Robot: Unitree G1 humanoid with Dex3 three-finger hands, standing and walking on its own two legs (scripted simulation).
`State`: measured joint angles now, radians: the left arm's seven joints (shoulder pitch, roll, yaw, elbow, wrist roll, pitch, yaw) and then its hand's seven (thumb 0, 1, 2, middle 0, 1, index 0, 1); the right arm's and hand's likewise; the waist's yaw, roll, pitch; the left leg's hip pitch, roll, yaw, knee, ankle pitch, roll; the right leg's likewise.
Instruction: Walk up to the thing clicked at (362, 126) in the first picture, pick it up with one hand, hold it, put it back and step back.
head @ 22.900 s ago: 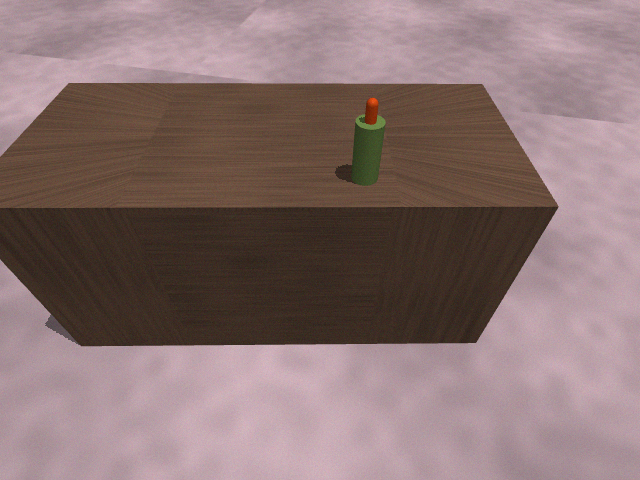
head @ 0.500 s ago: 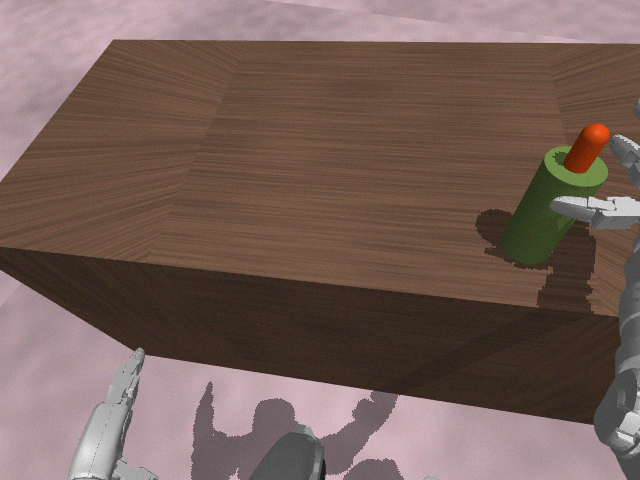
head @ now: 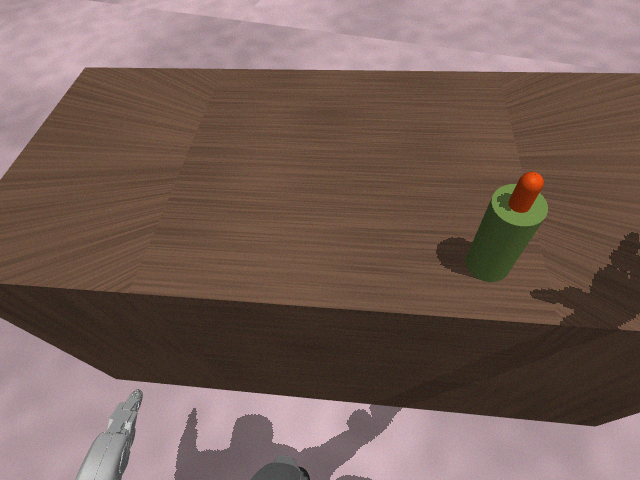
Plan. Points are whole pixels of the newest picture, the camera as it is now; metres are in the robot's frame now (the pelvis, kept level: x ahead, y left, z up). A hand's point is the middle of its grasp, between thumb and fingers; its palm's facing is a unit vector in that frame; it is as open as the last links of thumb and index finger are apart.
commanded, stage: sink last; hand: right
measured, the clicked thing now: (507, 226) +0.47 -0.18 +0.02
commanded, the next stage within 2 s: home in 1.02 s
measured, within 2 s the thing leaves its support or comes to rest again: neither
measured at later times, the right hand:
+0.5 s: hand out of the picture +0.24 -0.27 +0.07, palm faces +0.32 +0.87 -0.38, open 17.4 cm
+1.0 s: hand out of the picture +0.17 -0.26 +0.07, palm faces +0.39 +0.83 -0.40, open 17.6 cm
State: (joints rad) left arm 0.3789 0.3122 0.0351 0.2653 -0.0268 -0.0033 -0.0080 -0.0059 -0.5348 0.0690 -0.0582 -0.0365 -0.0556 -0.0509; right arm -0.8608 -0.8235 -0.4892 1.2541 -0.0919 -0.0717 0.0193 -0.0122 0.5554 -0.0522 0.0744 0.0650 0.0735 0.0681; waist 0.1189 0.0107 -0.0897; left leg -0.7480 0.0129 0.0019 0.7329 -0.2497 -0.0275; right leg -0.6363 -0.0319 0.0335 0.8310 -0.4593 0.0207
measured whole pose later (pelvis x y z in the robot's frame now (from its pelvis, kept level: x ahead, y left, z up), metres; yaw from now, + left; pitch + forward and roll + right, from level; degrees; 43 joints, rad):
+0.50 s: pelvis +0.03 +0.00 +0.01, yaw -2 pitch +6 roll +1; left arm 0.38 0.26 0.13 0.32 -0.06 0.03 0.05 -0.01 -0.53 0.07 -0.06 -0.04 -0.05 -0.05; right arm 0.34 -0.34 -0.26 -0.06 0.07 0.03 -0.02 -0.01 0.54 -0.05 0.07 0.05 0.06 0.06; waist -0.04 -0.05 -0.09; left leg -0.48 0.03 0.02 0.69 -0.31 -0.03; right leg -0.34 -0.02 0.05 0.71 -0.47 0.02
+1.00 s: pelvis -0.01 +0.02 +0.01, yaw -2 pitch +3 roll -1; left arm 0.46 0.26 0.16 0.23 -0.04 -0.07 0.09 -0.01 -0.52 0.06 -0.05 -0.04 -0.05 -0.05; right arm 0.49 -0.31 -0.32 -0.16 0.07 -0.04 -0.04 -0.01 0.58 -0.05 0.05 0.06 0.06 0.06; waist -0.04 -0.01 -0.07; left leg -0.53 0.04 0.03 0.78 -0.31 -0.01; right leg -0.39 -0.01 0.06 0.77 -0.45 0.04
